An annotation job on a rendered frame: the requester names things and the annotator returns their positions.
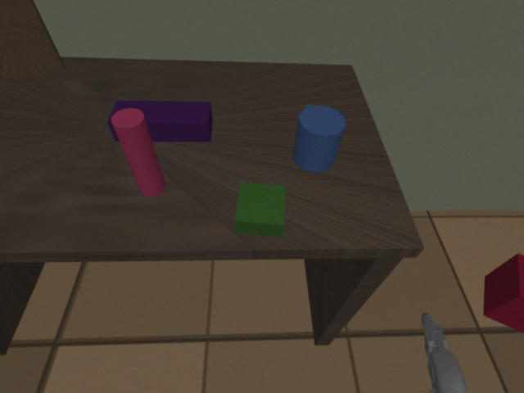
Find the right robot hand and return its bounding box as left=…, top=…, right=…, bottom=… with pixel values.
left=422, top=312, right=469, bottom=393

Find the desk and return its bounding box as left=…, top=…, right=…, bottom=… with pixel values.
left=0, top=57, right=424, bottom=355

